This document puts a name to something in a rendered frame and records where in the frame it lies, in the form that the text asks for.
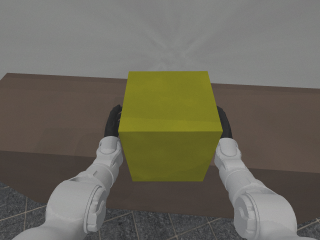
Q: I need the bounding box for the right robot forearm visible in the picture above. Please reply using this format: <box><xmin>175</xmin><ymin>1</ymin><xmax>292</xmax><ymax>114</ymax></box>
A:
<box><xmin>214</xmin><ymin>137</ymin><xmax>297</xmax><ymax>232</ymax></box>

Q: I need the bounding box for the carton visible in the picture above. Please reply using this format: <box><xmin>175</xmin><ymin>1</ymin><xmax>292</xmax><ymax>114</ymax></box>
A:
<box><xmin>118</xmin><ymin>71</ymin><xmax>223</xmax><ymax>182</ymax></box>

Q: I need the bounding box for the left robot hand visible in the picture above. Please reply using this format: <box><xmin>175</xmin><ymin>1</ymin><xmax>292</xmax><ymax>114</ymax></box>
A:
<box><xmin>104</xmin><ymin>104</ymin><xmax>123</xmax><ymax>138</ymax></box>

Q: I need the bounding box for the right robot hand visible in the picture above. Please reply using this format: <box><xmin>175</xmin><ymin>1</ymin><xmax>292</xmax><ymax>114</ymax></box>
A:
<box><xmin>216</xmin><ymin>106</ymin><xmax>233</xmax><ymax>139</ymax></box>

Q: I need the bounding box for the left robot forearm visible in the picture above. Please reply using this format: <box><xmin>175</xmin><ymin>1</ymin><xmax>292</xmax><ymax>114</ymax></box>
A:
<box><xmin>45</xmin><ymin>136</ymin><xmax>123</xmax><ymax>220</ymax></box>

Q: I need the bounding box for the robot right upper arm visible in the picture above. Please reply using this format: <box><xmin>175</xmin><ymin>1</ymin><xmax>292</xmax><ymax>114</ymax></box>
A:
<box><xmin>233</xmin><ymin>193</ymin><xmax>317</xmax><ymax>240</ymax></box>

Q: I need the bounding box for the pedestal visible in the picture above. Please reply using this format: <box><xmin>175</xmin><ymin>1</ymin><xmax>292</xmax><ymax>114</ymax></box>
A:
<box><xmin>0</xmin><ymin>73</ymin><xmax>320</xmax><ymax>224</ymax></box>

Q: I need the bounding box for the robot left upper arm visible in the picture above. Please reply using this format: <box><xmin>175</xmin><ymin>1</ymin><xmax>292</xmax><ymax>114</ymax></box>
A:
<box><xmin>12</xmin><ymin>180</ymin><xmax>107</xmax><ymax>240</ymax></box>

